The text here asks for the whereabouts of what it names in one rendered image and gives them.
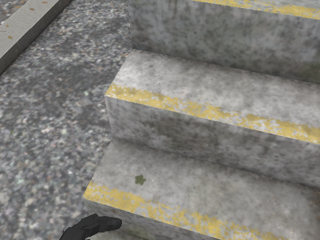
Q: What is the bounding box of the left robot hand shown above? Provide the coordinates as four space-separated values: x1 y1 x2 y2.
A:
59 213 122 240

